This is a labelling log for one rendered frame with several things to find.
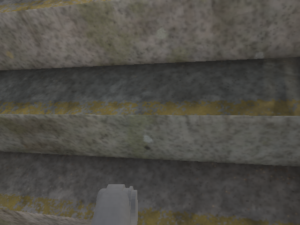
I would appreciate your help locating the left robot shin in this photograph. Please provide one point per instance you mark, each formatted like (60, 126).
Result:
(100, 191)

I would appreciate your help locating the left robot thigh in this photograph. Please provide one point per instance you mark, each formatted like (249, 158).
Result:
(117, 205)

